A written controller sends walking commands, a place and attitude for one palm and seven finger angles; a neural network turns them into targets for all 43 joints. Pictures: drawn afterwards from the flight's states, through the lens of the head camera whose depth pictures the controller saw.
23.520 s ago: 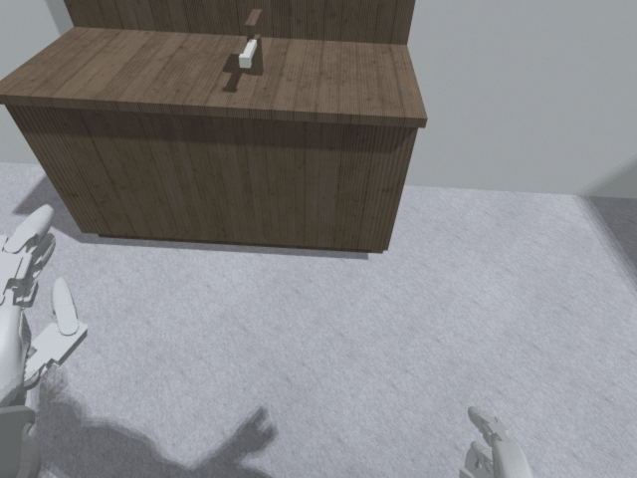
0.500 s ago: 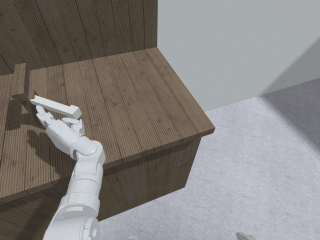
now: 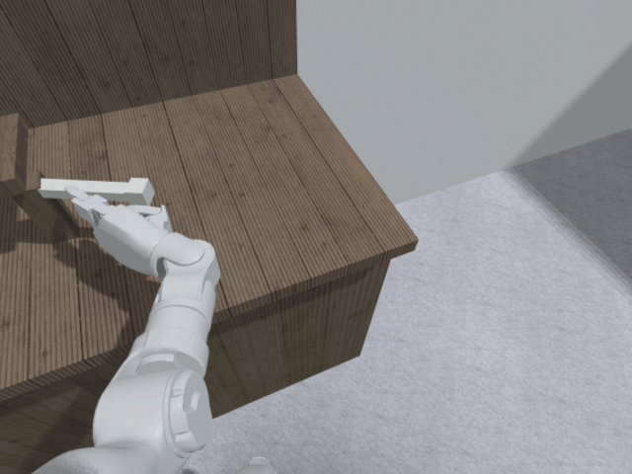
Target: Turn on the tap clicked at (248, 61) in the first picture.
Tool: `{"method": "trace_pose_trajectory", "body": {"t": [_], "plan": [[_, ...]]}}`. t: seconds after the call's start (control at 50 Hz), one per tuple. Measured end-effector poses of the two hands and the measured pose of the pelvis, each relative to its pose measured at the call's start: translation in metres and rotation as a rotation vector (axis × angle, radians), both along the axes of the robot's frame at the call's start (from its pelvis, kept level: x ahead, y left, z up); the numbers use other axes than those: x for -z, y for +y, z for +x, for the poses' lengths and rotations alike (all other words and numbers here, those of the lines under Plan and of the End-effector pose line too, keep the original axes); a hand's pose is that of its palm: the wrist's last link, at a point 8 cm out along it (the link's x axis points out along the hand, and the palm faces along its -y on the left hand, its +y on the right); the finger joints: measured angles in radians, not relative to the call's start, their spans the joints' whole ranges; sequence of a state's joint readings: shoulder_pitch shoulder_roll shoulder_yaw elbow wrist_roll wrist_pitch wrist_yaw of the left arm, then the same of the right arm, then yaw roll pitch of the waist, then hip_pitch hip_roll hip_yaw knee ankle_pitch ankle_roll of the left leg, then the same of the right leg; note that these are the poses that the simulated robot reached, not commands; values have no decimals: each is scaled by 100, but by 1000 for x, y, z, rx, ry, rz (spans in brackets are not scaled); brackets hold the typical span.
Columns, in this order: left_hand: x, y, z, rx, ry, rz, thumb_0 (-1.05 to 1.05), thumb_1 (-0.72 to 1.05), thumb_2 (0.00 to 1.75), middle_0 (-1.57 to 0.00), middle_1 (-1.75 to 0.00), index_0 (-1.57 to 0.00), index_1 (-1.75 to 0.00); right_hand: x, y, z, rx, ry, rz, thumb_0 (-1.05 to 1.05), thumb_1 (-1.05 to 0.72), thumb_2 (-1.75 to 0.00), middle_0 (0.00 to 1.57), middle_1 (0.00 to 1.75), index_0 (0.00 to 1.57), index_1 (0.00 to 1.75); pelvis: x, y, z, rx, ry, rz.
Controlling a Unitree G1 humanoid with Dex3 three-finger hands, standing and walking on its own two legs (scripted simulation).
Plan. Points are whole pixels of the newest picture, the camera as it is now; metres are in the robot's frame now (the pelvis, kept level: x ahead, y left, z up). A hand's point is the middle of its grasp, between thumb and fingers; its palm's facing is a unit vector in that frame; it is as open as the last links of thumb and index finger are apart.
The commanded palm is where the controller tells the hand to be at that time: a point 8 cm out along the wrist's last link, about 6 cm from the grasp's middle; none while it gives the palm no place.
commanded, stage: push the lever round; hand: left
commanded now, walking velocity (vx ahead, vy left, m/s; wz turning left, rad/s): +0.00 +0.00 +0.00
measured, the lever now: (140, 192) +0.47 +0.24 +0.08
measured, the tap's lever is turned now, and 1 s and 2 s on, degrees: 64 81 81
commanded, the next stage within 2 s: lift the hand up off the lever in 0.16 s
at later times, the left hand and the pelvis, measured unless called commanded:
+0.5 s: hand (162, 203) +0.46 +0.21 +0.08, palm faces +0.85 -0.52 -0.12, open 8.0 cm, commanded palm +0.40 +0.21 +0.09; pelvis +0.00 +0.00 +0.01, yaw -1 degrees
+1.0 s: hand (157, 194) +0.46 +0.20 +0.10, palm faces +0.83 -0.55 -0.10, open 7.8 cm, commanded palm +0.39 +0.21 +0.11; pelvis +0.02 +0.01 +0.01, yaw +0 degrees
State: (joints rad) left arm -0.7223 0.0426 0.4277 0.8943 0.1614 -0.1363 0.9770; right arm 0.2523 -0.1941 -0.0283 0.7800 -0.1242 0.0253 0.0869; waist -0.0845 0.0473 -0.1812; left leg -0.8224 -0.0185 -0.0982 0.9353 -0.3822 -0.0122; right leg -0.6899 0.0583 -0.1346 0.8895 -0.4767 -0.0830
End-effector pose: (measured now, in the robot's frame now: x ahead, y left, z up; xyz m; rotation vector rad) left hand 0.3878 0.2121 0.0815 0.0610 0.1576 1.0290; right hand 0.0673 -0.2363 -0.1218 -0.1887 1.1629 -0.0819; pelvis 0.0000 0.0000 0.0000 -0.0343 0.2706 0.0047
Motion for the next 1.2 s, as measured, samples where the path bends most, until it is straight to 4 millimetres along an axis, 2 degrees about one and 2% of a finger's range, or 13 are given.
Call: {"method": "trace_pose_trajectory", "body": {"t": [0.28,0.5,0.64,0.8,1.0,1.2], "plan": [[-1,1,13,0,12,2,2,90,90,-15,-15,-8,-13,-7,-19,-25,58,42,-37,0,-91,-90,20,30,20,30,-3,-5,3,13,8,6],[-3,5,17,2,6,-13,2,90,90,-15,-15,-12,-15,-11,-18,-28,68,47,-38,0,-91,-90,20,30,20,30,-5,-3,4,15,5,3],[-12,8,17,18,-15,2,2,90,90,-15,-15,-14,-15,-11,-10,-20,59,33,-13,0,-91,-90,20,30,20,30,-8,0,8,14,-7,2],[-18,9,14,26,-10,-15,2,90,90,-15,-15,-15,-15,-14,-2,-2,32,3,6,0,-91,-90,20,30,20,30,-12,3,14,10,-23,3],[-25,5,11,37,-14,-16,2,90,90,-15,-15,-15,-15,-18,1,24,4,-46,6,0,-91,-90,20,30,20,30,-14,6,18,7,-35,3],[-34,6,1,31,-7,-12,2,90,90,-15,-15,-15,-15,-23,1,38,-10,-82,11,0,-91,-90,20,30,20,30,-17,4,19,2,-61,7]]}}
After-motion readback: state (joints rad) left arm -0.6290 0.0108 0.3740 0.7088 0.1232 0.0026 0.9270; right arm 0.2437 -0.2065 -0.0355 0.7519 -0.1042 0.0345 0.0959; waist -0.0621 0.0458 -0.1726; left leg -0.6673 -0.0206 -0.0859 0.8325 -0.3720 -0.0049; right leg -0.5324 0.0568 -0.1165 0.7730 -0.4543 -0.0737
